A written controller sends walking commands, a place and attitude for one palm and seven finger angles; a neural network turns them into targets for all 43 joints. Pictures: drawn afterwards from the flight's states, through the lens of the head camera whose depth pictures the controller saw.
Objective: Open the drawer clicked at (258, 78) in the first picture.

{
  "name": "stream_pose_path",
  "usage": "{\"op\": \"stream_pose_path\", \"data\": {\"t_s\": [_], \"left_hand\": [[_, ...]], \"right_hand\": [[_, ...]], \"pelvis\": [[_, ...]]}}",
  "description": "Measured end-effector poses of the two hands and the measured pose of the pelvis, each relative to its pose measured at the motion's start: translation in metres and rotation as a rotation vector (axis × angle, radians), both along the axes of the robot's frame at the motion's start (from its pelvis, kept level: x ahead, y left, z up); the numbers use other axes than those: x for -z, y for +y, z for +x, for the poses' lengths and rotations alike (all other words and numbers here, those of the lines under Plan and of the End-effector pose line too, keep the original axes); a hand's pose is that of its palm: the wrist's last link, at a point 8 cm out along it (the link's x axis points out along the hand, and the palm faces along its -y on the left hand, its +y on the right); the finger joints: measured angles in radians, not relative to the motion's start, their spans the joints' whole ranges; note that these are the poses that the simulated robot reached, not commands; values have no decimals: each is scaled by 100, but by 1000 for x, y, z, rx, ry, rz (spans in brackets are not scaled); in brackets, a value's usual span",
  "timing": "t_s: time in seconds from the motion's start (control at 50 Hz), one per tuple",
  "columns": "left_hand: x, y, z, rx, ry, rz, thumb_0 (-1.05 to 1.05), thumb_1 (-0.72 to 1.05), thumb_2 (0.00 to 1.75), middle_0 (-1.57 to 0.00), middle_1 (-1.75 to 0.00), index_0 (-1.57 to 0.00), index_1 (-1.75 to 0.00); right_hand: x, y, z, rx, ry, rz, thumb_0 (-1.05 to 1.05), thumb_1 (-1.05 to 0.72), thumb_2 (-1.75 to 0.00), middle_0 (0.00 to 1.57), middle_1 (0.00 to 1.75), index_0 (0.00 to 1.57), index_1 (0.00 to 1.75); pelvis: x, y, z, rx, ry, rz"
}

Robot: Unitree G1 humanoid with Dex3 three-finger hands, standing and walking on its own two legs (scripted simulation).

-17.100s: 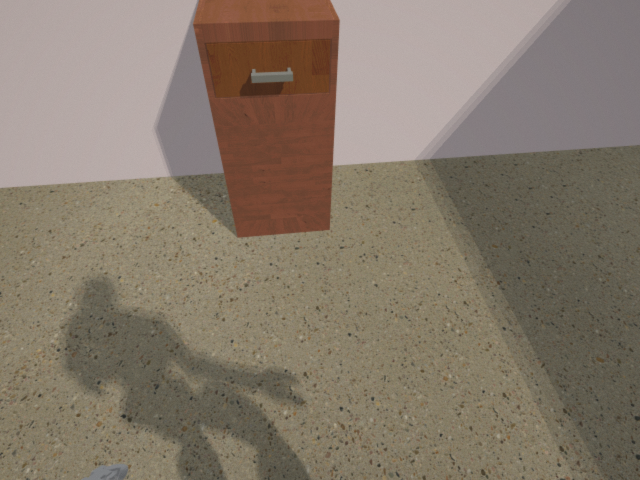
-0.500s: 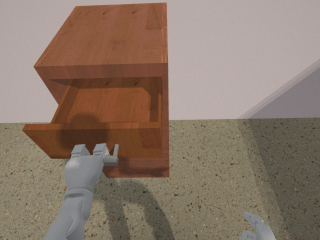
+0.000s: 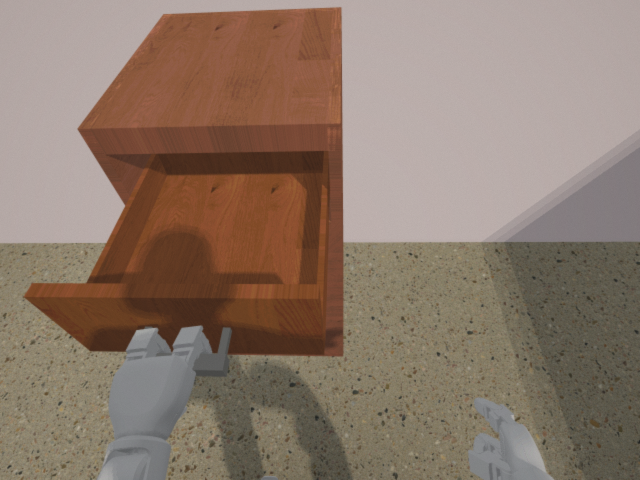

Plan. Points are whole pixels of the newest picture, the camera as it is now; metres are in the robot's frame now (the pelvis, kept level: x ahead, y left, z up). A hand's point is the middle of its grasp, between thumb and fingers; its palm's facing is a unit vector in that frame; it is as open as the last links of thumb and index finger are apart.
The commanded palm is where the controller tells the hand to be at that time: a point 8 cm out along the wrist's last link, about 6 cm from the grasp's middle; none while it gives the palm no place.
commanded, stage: pull the drawer open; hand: left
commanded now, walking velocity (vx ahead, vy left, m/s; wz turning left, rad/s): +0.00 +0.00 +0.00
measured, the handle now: (182, 349) +0.28 +0.21 +0.00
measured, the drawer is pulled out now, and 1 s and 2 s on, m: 0.27 0.30 0.30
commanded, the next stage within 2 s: open the thumb to release the handle in 0.88 s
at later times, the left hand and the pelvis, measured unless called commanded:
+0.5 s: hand (168, 428) +0.19 +0.20 -0.01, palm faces -0.01 -0.12 -0.99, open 5.8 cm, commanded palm +0.13 +0.21 +0.04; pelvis -0.01 -0.01 -0.01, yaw -1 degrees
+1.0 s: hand (166, 429) +0.19 +0.20 -0.01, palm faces -0.02 -0.11 -0.99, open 6.0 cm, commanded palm +0.16 +0.21 +0.04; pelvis +0.01 +0.00 -0.02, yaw -1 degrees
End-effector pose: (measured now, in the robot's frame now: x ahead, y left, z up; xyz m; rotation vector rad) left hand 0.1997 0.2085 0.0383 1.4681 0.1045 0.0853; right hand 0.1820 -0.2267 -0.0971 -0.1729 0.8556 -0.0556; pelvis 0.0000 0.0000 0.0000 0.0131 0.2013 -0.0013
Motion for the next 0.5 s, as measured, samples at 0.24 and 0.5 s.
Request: {"op": "stream_pose_path", "data": {"t_s": [0.24,0.5], "left_hand": [[0,-1,-20,-8,1,-2,4,70,81,-29,-134,-42,-135],[-2,-1,-33,-4,9,-19,4,71,77,-27,-133,-39,-131]], "right_hand": [[1,3,0,-21,-23,8,1,-90,-90,20,29,20,30],[3,-2,-5,-21,-36,21,1,-90,-90,20,29,20,30]], "pelvis": [[4,-3,-7,-1,-6,3],[9,-5,-6,19,11,9]]}}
